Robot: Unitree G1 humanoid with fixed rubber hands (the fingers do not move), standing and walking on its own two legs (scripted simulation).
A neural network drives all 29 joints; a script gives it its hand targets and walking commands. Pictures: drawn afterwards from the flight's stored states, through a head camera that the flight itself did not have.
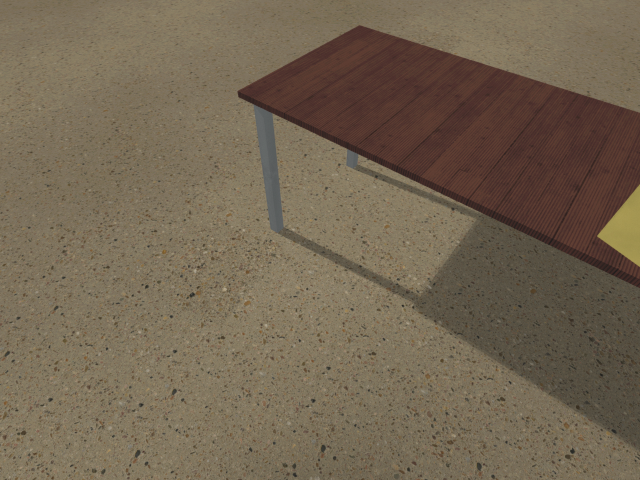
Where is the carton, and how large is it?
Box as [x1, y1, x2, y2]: [597, 185, 639, 266]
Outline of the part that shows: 639,185 597,235 639,266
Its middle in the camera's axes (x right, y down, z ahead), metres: +0.72 -0.07 +0.68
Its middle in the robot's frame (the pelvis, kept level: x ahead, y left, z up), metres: +0.57 -0.69 +0.01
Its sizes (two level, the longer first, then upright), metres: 0.208 0.199 0.286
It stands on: a table, 0.63 m high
